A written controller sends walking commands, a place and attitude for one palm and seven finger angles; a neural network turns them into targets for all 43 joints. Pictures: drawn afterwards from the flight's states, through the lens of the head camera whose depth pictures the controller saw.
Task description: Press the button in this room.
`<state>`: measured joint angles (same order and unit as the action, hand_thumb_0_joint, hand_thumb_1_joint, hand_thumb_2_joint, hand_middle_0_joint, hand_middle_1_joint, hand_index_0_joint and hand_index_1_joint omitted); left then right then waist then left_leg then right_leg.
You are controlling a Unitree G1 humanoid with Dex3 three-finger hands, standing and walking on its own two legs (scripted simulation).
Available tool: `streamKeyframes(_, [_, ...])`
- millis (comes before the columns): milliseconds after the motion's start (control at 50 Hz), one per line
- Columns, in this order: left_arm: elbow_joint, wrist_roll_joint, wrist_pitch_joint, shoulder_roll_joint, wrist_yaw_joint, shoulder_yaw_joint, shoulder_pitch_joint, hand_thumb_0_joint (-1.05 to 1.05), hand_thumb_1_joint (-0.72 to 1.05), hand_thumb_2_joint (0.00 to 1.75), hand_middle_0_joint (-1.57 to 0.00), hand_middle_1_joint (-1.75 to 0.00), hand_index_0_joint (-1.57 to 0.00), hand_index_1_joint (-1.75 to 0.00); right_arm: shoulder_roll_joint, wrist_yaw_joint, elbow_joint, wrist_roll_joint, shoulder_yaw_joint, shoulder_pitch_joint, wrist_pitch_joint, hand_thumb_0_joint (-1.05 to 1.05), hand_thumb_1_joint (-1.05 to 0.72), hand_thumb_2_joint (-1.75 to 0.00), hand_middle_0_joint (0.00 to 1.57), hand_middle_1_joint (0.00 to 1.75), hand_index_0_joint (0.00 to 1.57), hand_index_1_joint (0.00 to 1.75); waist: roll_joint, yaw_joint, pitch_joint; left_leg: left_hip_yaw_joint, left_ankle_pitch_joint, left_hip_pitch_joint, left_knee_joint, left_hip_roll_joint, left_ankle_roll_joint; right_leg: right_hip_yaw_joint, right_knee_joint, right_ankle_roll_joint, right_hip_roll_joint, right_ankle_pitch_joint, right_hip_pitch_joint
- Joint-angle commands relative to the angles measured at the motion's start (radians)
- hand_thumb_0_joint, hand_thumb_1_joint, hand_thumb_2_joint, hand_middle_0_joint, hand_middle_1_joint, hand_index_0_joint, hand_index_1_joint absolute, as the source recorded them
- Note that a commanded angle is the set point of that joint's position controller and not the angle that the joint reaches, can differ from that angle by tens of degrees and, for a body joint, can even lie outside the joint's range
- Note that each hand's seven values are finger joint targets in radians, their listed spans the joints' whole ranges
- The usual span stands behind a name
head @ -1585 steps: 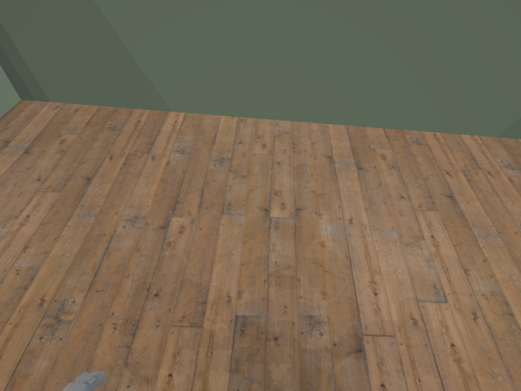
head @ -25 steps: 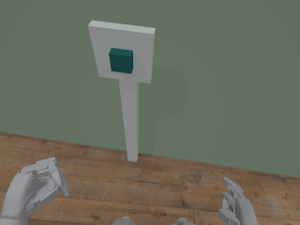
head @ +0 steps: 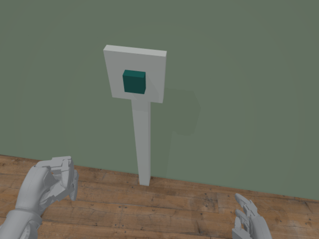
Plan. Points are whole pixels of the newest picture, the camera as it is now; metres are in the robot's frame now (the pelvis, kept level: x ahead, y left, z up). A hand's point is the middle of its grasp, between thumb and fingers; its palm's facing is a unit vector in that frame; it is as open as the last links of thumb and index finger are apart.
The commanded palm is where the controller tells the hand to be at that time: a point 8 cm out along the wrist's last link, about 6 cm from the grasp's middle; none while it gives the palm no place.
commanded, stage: raise the hand and make a fist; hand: left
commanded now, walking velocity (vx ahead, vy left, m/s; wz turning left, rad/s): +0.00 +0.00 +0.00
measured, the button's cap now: (135, 81) +0.52 +0.12 +0.12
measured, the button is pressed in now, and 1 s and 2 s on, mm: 0 0 0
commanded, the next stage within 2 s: aim a knuckle at the button in 0.64 s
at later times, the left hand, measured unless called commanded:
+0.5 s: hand (83, 171) +0.23 +0.18 +0.11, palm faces -0.03 -1.00 -0.05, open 3.1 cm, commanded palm +0.20 +0.23 +0.12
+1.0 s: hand (95, 160) +0.26 +0.16 +0.11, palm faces -0.05 -1.00 -0.04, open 3.1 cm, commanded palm +0.24 +0.21 +0.11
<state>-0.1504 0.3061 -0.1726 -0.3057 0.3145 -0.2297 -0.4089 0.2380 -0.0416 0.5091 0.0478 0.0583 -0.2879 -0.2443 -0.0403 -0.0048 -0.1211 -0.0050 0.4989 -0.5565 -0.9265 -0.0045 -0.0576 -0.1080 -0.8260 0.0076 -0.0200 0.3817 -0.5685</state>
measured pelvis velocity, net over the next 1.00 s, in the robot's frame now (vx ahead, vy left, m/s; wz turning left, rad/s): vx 0.00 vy -0.04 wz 0.01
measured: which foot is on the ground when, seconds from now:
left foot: down 0.00-1.00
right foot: down 0.00-1.00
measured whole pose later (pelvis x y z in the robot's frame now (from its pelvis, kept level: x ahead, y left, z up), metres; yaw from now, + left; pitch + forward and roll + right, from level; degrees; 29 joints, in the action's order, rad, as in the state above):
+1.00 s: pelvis +0.00 -0.04 +0.02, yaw +1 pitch +4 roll -1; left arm 0.08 0.30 -0.15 -0.29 0.33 -0.22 -0.12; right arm 0.27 -0.08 0.58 0.05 0.05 -0.26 -0.24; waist -0.04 -0.01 -0.05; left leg 0.01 0.41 -0.42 -0.77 0.01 -0.01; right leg -0.12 -0.71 -0.04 0.00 0.33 -0.45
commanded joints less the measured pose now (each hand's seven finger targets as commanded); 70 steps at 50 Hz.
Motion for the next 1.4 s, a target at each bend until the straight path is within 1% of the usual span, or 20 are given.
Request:
streamKeyframes(0, [-0.219,0.022,-0.062,-0.154,-0.004,-0.095,0.149,0.00,0.90,0.90,-1.30,-1.50,-1.30,-1.50,0.141,-0.021,-0.151,0.004,-0.058,0.078,-0.062,0.00,-0.90,-0.90,0.20,0.30,0.20,0.30,-0.079,-0.004,-0.087,0.102,-0.327,0.091,0.237,0.025,0.079,0.010,0.099,-0.041,0.039,-0.146,0.106])
streamKeyframes(80, [-0.159,0.027,-0.024,-0.153,0.001,-0.098,0.173,0.00,0.90,0.90,-1.30,-1.50,-1.30,-1.50,0.144,-0.029,-0.141,0.006,-0.055,0.082,-0.063,0.00,-0.90,-0.90,0.20,0.30,0.20,0.30,-0.023,-0.002,-0.060,0.094,-0.287,0.086,0.256,0.020,0.063,0.016,0.136,-0.037,0.038,-0.140,0.136])
streamKeyframes(220, [-0.177,0.033,0.012,-0.186,0.013,-0.117,0.261,0.00,0.90,0.90,-1.30,-1.50,-1.30,-1.50,0.144,-0.039,-0.133,0.007,-0.049,0.085,-0.072,0.00,-0.90,-0.90,0.20,0.30,0.20,0.30,-0.023,-0.013,-0.111,0.076,-0.357,0.148,0.281,0.013,0.052,0.028,0.174,-0.035,0.029,-0.228,0.223])
streamKeyframes(320, [-0.099,0.042,0.029,-0.145,0.028,-0.104,0.219,0.00,0.90,0.90,-1.30,-1.50,-1.30,-1.50,0.145,-0.037,-0.125,0.008,-0.054,0.089,-0.064,0.00,-0.90,-0.90,0.20,0.30,0.20,0.30,0.004,-0.014,-0.056,0.052,-0.344,0.128,0.284,0.004,0.046,0.040,0.202,-0.030,0.027,-0.244,0.231])
streamKeyframes(420, [-0.138,0.026,0.013,-0.158,0.020,-0.104,0.244,0.00,0.90,0.90,-1.30,-1.50,-1.30,-1.50,0.140,-0.033,-0.134,0.003,-0.055,0.091,-0.061,0.00,-0.90,-0.90,0.20,0.30,0.20,0.30,-0.016,-0.017,-0.073,0.041,-0.349,0.142,0.287,0.000,0.042,0.054,0.213,-0.030,0.022,-0.250,0.254])
streamKeyframes(480, [-0.141,0.026,-0.013,-0.172,0.009,-0.118,0.259,0.00,0.90,0.90,-1.30,-1.50,-1.30,-1.50,0.140,-0.035,-0.127,-0.001,-0.054,0.090,-0.061,0.00,-0.90,-0.90,0.20,0.30,0.20,0.30,0.031,-0.012,-0.062,0.042,-0.333,0.130,0.283,0.001,0.037,0.061,0.221,-0.028,0.025,-0.233,0.260])
streamKeyframes(560, [-0.142,0.025,-0.037,-0.161,0.011,-0.111,0.263,0.00,0.90,0.90,-1.30,-1.50,-1.30,-1.50,0.135,-0.038,-0.119,0.003,-0.055,0.093,-0.065,0.00,-0.90,-0.90,0.20,0.30,0.20,0.30,-0.040,-0.012,-0.075,0.034,-0.316,0.148,0.287,-0.005,0.038,0.069,0.229,-0.028,0.017,-0.218,0.260])
streamKeyframes(580, [-0.130,0.025,-0.037,-0.158,0.012,-0.103,0.260,0.00,0.90,0.90,-1.30,-1.50,-1.30,-1.50,0.138,-0.038,-0.115,0.003,-0.054,0.092,-0.065,0.00,-0.90,-0.90,0.20,0.30,0.20,0.30,0.009,-0.005,-0.063,0.036,-0.317,0.137,0.282,-0.004,0.035,0.072,0.232,-0.026,0.021,-0.216,0.266])
streamKeyframes(660, [-0.112,0.029,-0.031,-0.144,0.027,-0.097,0.234,0.00,0.90,0.90,-1.30,-1.50,-1.30,-1.50,0.138,-0.038,-0.111,0.005,-0.057,0.091,-0.067,0.00,-0.90,-0.90,0.20,0.30,0.20,0.30,-0.013,-0.008,-0.081,0.030,-0.343,0.147,0.281,-0.006,0.034,0.073,0.232,-0.023,0.014,-0.266,0.276])
streamKeyframes(680, [-0.096,0.034,-0.027,-0.152,0.030,-0.105,0.233,0.00,0.90,0.90,-1.30,-1.50,-1.30,-1.50,0.140,-0.039,-0.109,0.003,-0.058,0.093,-0.065,0.00,-0.90,-0.90,0.20,0.30,0.20,0.30,0.041,-0.005,-0.071,0.031,-0.339,0.129,0.275,-0.005,0.032,0.079,0.238,-0.020,0.015,-0.261,0.282])
streamKeyframes(720, [-0.105,0.040,-0.029,-0.154,0.038,-0.110,0.241,0.00,0.90,0.90,-1.30,-1.50,-1.30,-1.50,0.141,-0.041,-0.112,0.004,-0.059,0.099,-0.066,0.00,-0.90,-0.90,0.20,0.30,0.20,0.30,0.028,-0.011,-0.087,0.028,-0.339,0.132,0.279,-0.007,0.033,0.086,0.239,-0.018,0.009,-0.264,0.294])
streamKeyframes(780, [-0.070,0.039,-0.033,-0.142,0.032,-0.080,0.348,0.00,0.90,0.90,-1.30,-1.50,-1.30,-1.50,0.145,-0.048,-0.095,0.004,-0.054,0.098,-0.059,0.00,-0.90,-0.90,0.20,0.30,0.20,0.30,0.045,0.016,-0.028,0.032,-0.295,0.114,0.274,-0.006,0.031,0.091,0.250,-0.016,0.013,-0.197,0.248])
streamKeyframes(920, [0.010,0.008,-0.052,-0.150,0.010,-0.059,0.516,0.00,0.90,0.90,-1.30,-1.50,-1.30,-1.50,0.144,-0.058,-0.077,0.008,-0.058,0.099,-0.051,0.00,-0.90,-0.90,0.20,0.30,0.20,0.30,0.005,0.021,-0.061,0.032,-0.240,0.121,0.283,-0.007,0.032,0.098,0.250,-0.018,0.004,-0.108,0.226])
streamKeyframes(1040, [0.061,-0.008,-0.045,-0.102,-0.013,-0.010,0.569,0.00,0.90,0.90,-1.30,-1.50,-1.30,-1.50,0.138,-0.051,-0.077,0.006,-0.058,0.094,-0.046,0.00,-0.90,-0.90,0.20,0.30,0.20,0.30,-0.026,0.010,-0.121,0.037,-0.307,0.153,0.299,-0.005,0.040,0.071,0.212,-0.026,0.009,-0.215,0.245])
streamKeyframes(1100, [0.111,-0.013,-0.042,-0.135,-0.036,-0.055,0.537,0.00,0.90,0.90,-1.30,-1.50,-1.30,-1.50,0.144,-0.043,-0.079,0.000,-0.062,0.084,-0.033,0.00,-0.90,-0.90,0.20,0.30,0.20,0.30,0.049,-0.007,-0.136,0.035,-0.342,0.126,0.301,-0.003,0.040,0.071,0.202,-0.026,0.010,-0.257,0.278])
streamKeyframes(1140, [0.130,-0.024,-0.043,-0.123,-0.049,-0.045,0.568,0.00,0.90,0.90,-1.30,-1.50,-1.30,-1.50,0.141,-0.038,-0.077,0.001,-0.063,0.085,-0.022,0.00,-0.90,-0.90,0.20,0.30,0.20,0.30,0.017,-0.003,-0.125,0.026,-0.344,0.127,0.303,-0.005,0.044,0.070,0.199,-0.027,0.009,-0.267,0.263])
streamKeyframes(1180, [0.164,-0.033,-0.048,-0.139,-0.062,-0.051,0.623,0.00,0.90,0.90,-1.30,-1.50,-1.30,-1.50,0.144,-0.035,-0.068,0.001,-0.064,0.081,-0.011,0.00,-0.90,-0.90,0.20,0.30,0.20,0.30,0.052,0.010,-0.099,0.026,-0.327,0.110,0.301,-0.001,0.042,0.073,0.203,-0.025,0.012,-0.245,0.250])
streamKeyframes(1240, [0.139,-0.050,-0.071,-0.085,-0.076,0.011,0.720,0.00,0.90,0.90,-1.30,-1.50,-1.30,-1.50,0.137,-0.031,-0.068,0.001,-0.066,0.080,-0.007,0.00,-0.90,-0.90,0.20,0.30,0.20,0.30,-0.021,0.019,-0.134,0.029,-0.337,0.154,0.305,0.000,0.048,0.068,0.191,-0.031,0.012,-0.247,0.221])
streamKeyframes(1360, [0.207,-0.062,-0.103,-0.084,-0.093,0.021,0.819,0.00,0.90,0.90,-1.30,-1.50,-1.30,-1.50,0.140,-0.029,-0.041,-0.003,-0.072,0.056,0.005,0.00,-0.90,-0.90,0.20,0.30,0.20,0.30,0.007,0.034,-0.182,0.032,-0.359,0.167,0.293,0.004,0.050,0.070,0.177,-0.031,0.015,-0.278,0.222])
streamKeyframes(1380, [0.244,-0.065,-0.102,-0.096,-0.095,0.012,0.816,0.00,0.90,0.90,-1.30,-1.50,-1.30,-1.50,0.146,-0.028,-0.036,-0.004,-0.072,0.047,0.011,0.00,-0.90,-0.90,0.20,0.30,0.20,0.30,0.047,0.034,-0.181,0.032,-0.360,0.149,0.288,0.006,0.046,0.071,0.175,-0.030,0.018,-0.279,0.231])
